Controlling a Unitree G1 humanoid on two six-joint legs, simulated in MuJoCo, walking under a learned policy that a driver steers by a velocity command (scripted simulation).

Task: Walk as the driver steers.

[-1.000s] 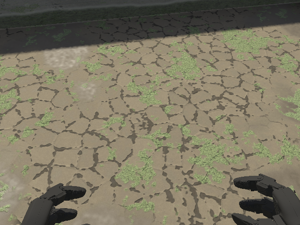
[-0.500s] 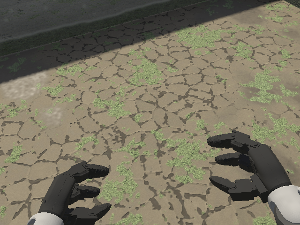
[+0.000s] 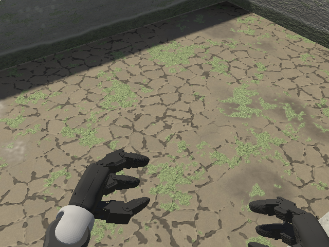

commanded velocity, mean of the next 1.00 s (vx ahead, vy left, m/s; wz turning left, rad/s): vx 1.00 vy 0.00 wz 0.19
